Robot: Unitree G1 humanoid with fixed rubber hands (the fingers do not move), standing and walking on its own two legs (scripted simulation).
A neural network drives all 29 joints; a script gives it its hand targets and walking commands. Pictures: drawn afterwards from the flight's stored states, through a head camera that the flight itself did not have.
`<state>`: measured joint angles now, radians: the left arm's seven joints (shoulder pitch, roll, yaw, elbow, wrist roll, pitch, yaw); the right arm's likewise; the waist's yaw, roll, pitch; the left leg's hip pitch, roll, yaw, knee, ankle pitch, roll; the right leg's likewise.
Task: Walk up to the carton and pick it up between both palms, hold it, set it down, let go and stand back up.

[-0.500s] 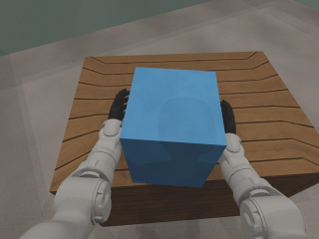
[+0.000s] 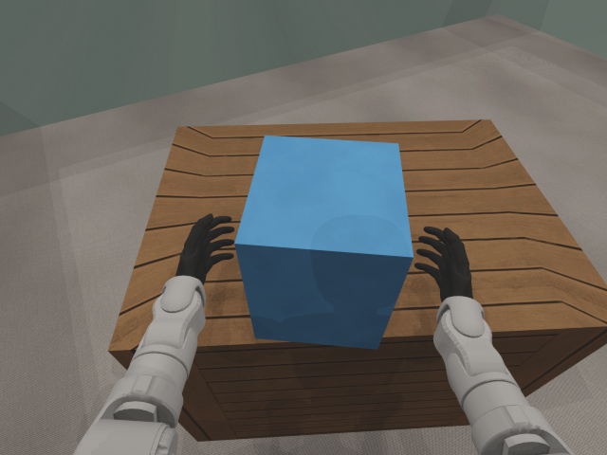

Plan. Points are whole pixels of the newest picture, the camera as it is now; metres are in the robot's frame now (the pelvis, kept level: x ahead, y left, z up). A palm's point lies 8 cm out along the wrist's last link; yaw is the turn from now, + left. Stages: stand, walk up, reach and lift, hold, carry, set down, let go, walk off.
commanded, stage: set down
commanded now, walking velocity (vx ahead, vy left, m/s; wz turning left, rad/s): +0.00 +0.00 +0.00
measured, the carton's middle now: (323, 246) +0.42 -0.01 +0.02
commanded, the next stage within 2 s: none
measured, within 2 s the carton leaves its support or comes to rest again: neither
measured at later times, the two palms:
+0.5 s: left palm (174, 334) +0.28 +0.19 +0.03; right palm (472, 336) +0.26 -0.18 +0.04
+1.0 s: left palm (150, 383) +0.22 +0.20 +0.03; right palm (493, 380) +0.21 -0.20 +0.04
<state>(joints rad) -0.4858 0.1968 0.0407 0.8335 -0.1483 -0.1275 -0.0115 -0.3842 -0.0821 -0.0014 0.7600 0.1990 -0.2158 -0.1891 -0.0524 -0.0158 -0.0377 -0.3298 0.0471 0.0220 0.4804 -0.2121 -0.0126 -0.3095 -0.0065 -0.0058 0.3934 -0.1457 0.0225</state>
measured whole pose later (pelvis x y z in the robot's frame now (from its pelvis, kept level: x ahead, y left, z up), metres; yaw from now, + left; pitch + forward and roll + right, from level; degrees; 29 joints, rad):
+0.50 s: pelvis -0.01 +0.00 +0.00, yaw +0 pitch -6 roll +0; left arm -0.11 0.21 -0.03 0.38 -0.18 0.06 -0.01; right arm -0.04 -0.02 -0.04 0.36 0.11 -0.05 -0.19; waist 0.00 -0.06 0.05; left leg -0.13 0.04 0.03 0.42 -0.20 -0.01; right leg -0.13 -0.02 0.00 0.38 -0.16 0.02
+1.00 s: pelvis +0.04 +0.00 +0.01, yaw -1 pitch -7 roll -1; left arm 0.37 0.24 -0.04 -0.09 -0.18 0.10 -0.02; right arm 0.44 -0.07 0.01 -0.06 0.14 -0.02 -0.15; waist 0.04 -0.02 0.08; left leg 0.01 0.04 0.05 0.34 -0.23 -0.02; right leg 0.00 -0.01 0.01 0.30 -0.18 0.02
